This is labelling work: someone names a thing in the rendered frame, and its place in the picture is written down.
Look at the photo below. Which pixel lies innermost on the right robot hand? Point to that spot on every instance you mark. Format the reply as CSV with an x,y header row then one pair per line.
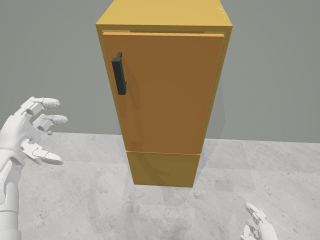
x,y
264,230

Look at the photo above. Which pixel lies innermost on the left robot hand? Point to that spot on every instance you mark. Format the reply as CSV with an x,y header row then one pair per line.
x,y
17,128

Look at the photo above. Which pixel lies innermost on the left robot forearm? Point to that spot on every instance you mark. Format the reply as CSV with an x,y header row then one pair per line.
x,y
11,165

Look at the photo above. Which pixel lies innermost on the cupboard door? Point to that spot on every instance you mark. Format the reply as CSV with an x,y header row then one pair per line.
x,y
169,81

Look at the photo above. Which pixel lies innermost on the handle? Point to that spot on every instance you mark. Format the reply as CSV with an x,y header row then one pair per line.
x,y
119,74

